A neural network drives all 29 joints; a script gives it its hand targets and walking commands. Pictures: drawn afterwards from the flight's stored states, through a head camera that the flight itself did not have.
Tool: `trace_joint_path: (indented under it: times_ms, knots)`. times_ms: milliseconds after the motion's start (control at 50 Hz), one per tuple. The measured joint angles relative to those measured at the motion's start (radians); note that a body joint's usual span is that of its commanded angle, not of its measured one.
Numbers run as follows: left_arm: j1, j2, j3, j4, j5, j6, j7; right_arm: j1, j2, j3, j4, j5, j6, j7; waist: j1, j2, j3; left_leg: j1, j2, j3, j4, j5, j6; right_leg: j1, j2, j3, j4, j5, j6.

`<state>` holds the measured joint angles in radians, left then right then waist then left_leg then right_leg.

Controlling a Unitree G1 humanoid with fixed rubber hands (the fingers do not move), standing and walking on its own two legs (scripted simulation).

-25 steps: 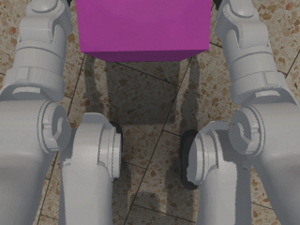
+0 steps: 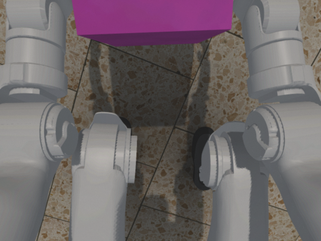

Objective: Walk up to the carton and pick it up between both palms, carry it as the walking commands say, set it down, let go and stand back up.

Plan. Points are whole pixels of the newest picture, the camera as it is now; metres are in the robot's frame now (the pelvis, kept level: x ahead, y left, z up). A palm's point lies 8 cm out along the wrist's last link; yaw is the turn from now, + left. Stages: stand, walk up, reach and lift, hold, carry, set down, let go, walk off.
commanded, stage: reach and lift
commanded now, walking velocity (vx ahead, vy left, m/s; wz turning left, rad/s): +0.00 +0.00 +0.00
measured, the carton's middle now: out of the picture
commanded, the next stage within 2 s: none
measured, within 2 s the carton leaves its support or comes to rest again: neither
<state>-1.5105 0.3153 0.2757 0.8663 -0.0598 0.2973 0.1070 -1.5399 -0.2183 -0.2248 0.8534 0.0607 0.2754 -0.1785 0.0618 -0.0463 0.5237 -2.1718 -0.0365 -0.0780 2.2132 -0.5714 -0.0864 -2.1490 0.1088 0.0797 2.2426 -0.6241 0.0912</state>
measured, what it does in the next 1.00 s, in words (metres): rises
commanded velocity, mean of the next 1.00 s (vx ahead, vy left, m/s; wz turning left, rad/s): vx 0.00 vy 0.00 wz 0.00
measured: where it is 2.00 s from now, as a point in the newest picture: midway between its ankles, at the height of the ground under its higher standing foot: (160, 163)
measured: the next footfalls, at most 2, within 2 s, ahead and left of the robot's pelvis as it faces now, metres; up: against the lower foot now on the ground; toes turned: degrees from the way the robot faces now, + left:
none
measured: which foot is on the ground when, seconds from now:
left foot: down 0.00-1.00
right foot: down 0.00-1.00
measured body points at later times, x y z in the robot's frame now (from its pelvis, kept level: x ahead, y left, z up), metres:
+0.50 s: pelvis -0.01 +0.00 +0.04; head +0.36 +0.03 +0.27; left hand +0.57 +0.21 -0.10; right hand +0.59 -0.09 -0.10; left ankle +0.12 +0.14 -0.33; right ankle +0.11 -0.13 -0.33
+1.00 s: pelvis -0.03 +0.00 +0.08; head +0.34 +0.03 +0.33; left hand +0.55 +0.21 -0.03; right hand +0.57 -0.10 -0.02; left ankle +0.12 +0.14 -0.33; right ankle +0.11 -0.13 -0.33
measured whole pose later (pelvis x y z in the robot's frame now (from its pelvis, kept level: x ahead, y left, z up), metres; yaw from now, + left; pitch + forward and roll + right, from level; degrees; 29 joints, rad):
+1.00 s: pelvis -0.03 +0.00 +0.08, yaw +1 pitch +27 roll -1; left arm -1.49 0.20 0.44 0.62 0.13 0.46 0.05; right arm -1.48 -0.13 -0.40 0.60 -0.10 0.43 -0.10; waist 0.05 -0.04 0.52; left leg -1.94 -0.07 -0.10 1.94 -0.48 -0.10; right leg -1.91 0.12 0.08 1.96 -0.54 0.09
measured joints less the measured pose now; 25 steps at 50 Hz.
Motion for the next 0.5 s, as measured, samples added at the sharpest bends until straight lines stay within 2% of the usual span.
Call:
trace_joint_path:
  times_ms: [120,280,500]
  knots:
    - [-0.038,-0.018,0.026,-0.022,0.058,0.032,-0.005,-0.008,0.009,-0.068,-0.035,-0.045,0.021,0.021,-0.002,-0.001,-0.001,0.012,-0.012,-0.009,-0.027,0.016,0.004,0.024,-0.004,-0.006,-0.035,0.010,0.004]
    - [-0.027,-0.046,0.055,-0.085,0.095,0.070,-0.006,0.001,0.023,-0.110,-0.090,-0.090,0.059,0.045,-0.005,0.006,-0.001,0.042,-0.023,-0.010,-0.071,0.028,0.009,0.063,-0.006,-0.004,-0.083,0.016,0.012]
    - [-0.014,-0.067,0.077,-0.130,0.120,0.098,-0.010,0.012,0.027,-0.119,-0.133,-0.109,0.092,0.056,-0.005,0.014,0.000,0.083,-0.026,-0.012,-0.120,0.041,0.005,0.099,0.003,0.000,-0.130,0.033,0.011]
